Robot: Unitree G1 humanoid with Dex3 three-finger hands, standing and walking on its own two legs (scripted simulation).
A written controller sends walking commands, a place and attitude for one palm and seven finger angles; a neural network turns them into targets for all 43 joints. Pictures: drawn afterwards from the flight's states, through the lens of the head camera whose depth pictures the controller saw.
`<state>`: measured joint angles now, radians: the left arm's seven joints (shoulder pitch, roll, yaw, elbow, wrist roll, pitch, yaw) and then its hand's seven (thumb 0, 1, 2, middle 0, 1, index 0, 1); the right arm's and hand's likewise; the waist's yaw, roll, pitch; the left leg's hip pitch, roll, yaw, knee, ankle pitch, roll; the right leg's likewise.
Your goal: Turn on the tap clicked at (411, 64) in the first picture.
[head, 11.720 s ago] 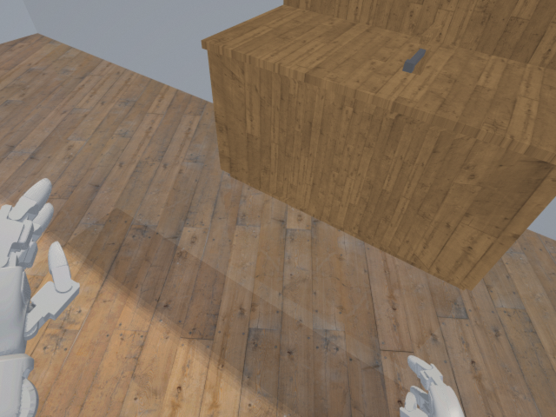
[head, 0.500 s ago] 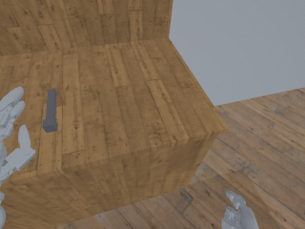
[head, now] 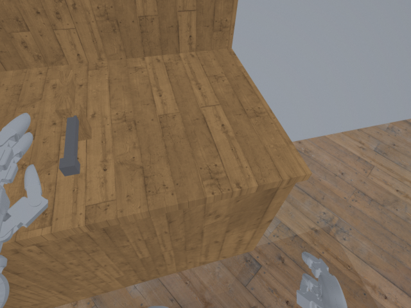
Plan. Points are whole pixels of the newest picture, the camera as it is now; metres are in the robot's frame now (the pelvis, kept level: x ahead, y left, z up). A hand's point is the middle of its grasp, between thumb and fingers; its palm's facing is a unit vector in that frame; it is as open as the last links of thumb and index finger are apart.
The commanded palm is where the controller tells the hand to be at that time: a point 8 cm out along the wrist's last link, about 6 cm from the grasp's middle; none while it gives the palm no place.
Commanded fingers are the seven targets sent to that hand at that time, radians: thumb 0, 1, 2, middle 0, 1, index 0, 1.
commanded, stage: shuffle to correct the standing spot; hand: left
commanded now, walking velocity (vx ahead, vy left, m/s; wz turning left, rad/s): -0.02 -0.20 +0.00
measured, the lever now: (69, 166) +0.35 +0.30 +0.06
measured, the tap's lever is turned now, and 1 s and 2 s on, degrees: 0 0 0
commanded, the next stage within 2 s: none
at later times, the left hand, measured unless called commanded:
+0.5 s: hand (49, 197) +0.23 +0.23 +0.17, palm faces +0.30 -0.86 -0.42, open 7.4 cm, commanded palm +0.17 +0.28 +0.18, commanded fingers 0.00 0.90 0.90 -0.20 -0.30 -0.20 -0.30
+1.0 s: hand (50, 200) +0.22 +0.23 +0.16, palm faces +0.31 -0.86 -0.41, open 7.4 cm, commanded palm +0.17 +0.27 +0.18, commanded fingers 0.00 0.90 0.90 -0.20 -0.30 -0.20 -0.30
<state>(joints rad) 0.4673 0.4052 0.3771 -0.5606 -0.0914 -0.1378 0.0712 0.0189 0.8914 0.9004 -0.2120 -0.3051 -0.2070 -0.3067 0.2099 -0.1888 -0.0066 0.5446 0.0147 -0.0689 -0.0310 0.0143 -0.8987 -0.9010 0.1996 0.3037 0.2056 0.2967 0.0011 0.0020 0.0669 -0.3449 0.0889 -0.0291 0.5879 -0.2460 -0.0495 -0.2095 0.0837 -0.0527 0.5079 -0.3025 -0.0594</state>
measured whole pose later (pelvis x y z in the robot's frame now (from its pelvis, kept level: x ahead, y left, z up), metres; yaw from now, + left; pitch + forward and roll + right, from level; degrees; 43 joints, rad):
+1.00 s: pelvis +0.00 -0.01 +0.00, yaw +0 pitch +0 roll -2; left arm 0.49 0.41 0.39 -0.58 -0.10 -0.13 0.08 0.02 0.89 0.90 -0.21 -0.31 -0.21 -0.31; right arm 0.21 -0.20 -0.01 0.54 0.02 -0.05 -0.02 0.01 -0.90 -0.90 0.20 0.30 0.20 0.30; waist 0.00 0.01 0.07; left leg -0.36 0.10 -0.03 0.63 -0.28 -0.06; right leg -0.23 0.09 -0.05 0.55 -0.33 -0.07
